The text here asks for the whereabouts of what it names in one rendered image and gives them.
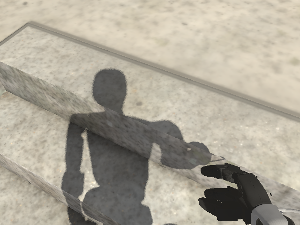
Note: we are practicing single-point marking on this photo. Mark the stairs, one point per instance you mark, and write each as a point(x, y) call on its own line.
point(66, 160)

